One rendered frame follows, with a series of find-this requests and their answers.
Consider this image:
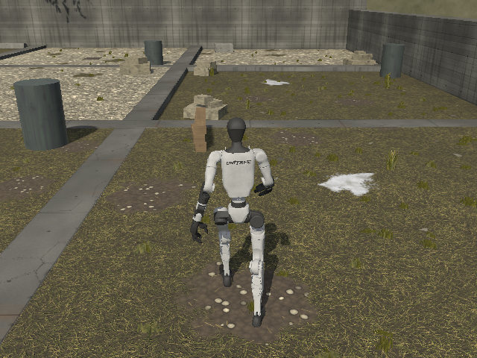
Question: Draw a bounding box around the robot right foot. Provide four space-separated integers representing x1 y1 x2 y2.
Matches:
252 306 266 327

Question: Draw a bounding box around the robot right hand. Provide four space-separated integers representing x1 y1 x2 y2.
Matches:
254 183 272 196

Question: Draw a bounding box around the robot right forearm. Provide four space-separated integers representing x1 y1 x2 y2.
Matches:
265 175 274 190

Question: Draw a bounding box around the robot right upper arm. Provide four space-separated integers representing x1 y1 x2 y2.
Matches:
252 148 274 186

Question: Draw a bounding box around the robot left hand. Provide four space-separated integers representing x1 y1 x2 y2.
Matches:
190 219 208 243

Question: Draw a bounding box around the robot left forearm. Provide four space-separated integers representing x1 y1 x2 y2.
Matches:
193 181 210 222

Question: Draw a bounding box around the robot left upper arm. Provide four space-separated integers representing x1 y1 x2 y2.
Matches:
203 150 222 193

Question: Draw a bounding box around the humanoid robot head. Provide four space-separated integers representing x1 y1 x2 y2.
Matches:
225 117 250 154

